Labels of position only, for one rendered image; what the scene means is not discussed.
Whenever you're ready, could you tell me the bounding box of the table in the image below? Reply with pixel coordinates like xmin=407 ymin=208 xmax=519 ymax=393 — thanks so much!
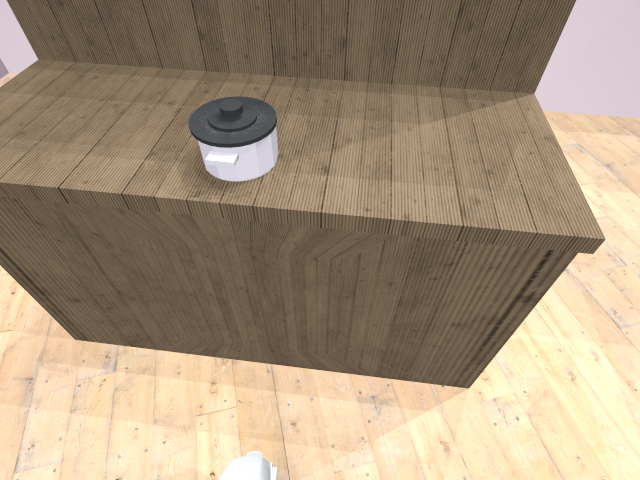
xmin=0 ymin=0 xmax=606 ymax=389

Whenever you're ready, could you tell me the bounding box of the robot left thigh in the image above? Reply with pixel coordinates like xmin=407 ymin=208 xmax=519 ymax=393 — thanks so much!
xmin=218 ymin=456 xmax=278 ymax=480

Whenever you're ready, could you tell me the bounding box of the lid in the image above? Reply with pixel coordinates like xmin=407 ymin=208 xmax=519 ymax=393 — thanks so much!
xmin=188 ymin=96 xmax=277 ymax=148

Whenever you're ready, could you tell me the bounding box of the pot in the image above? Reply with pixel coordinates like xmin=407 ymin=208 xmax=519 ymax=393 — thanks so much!
xmin=198 ymin=127 xmax=278 ymax=182

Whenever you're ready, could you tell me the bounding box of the knob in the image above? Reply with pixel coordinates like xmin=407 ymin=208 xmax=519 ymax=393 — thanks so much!
xmin=219 ymin=99 xmax=243 ymax=117

